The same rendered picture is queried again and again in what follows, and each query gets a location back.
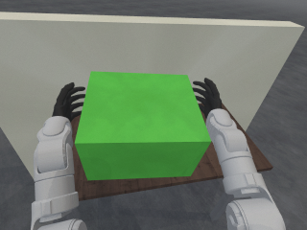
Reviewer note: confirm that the robot right upper arm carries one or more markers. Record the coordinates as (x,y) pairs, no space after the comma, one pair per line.
(253,214)

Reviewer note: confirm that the right robot forearm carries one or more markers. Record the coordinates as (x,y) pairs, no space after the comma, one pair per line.
(241,178)

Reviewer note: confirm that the table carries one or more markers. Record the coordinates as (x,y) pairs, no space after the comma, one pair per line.
(208,168)

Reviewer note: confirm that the robot right hand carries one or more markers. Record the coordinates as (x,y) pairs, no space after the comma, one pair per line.
(211,95)

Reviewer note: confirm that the robot left upper arm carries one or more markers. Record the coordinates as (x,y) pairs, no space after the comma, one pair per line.
(71,224)

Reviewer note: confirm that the carton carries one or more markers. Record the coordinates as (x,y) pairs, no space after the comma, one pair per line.
(140,125)

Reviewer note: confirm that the left robot forearm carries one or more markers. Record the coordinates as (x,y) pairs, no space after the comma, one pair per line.
(55,194)

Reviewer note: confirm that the robot left hand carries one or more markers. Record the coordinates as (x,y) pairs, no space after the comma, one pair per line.
(64,105)

